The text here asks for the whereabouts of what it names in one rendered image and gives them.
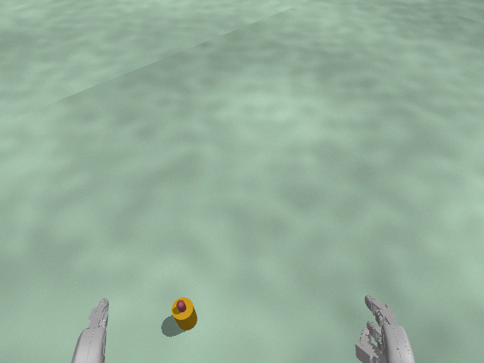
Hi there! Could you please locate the right robot hand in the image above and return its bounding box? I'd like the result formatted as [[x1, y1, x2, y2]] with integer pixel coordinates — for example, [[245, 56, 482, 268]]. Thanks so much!
[[355, 295, 415, 363]]

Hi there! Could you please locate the left robot hand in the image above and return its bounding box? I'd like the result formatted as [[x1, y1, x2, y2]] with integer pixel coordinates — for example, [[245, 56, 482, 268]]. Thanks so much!
[[71, 299, 109, 363]]

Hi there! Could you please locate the bottle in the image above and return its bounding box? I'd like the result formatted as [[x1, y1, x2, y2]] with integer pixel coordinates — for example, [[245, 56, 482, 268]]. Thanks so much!
[[172, 297, 197, 330]]

